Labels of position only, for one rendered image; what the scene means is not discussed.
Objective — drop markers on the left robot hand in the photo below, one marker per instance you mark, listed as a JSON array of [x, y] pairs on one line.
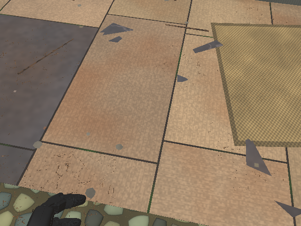
[[44, 215]]

